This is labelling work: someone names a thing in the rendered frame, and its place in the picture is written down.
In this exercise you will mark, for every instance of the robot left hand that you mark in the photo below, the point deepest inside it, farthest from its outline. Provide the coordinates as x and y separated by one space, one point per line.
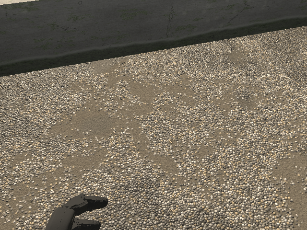
63 218

